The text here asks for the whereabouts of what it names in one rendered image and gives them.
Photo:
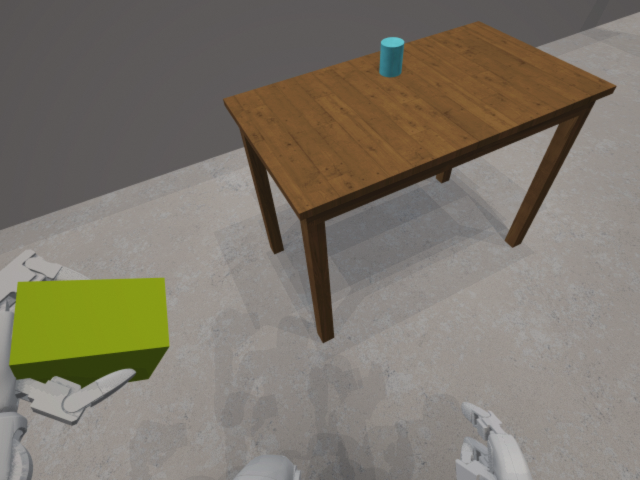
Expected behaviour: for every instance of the table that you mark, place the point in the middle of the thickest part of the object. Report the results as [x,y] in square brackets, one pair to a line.
[343,136]

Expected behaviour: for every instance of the left robot hand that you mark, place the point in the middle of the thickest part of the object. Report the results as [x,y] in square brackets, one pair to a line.
[59,399]

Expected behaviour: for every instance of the sponge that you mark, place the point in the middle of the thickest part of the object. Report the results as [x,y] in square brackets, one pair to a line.
[83,330]

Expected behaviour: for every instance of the right robot hand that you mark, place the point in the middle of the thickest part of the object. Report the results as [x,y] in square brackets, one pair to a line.
[502,460]

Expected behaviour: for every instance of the robot left forearm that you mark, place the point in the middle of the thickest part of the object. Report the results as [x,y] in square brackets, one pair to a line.
[15,460]

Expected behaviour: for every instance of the left robot thigh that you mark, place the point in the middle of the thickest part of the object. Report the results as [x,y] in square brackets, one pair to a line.
[269,467]

